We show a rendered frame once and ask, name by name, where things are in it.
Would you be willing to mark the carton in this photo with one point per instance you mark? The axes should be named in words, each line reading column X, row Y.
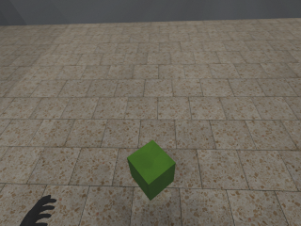
column 152, row 169

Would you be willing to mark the left robot hand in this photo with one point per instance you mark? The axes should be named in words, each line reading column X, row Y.
column 34, row 214

